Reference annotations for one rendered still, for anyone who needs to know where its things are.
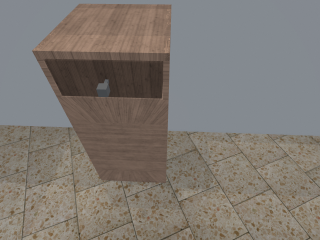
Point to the cabinet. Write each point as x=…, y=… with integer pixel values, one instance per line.
x=125, y=137

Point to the drawer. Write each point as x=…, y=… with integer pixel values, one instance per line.
x=127, y=78

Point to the handle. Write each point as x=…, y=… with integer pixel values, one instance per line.
x=103, y=89

